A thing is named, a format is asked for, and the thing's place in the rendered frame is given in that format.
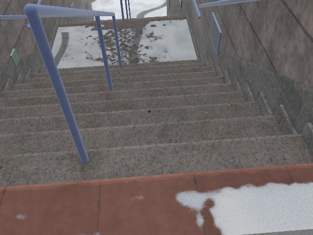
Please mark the stairs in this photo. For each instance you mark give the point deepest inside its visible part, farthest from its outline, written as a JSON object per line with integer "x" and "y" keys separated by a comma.
{"x": 160, "y": 118}
{"x": 132, "y": 19}

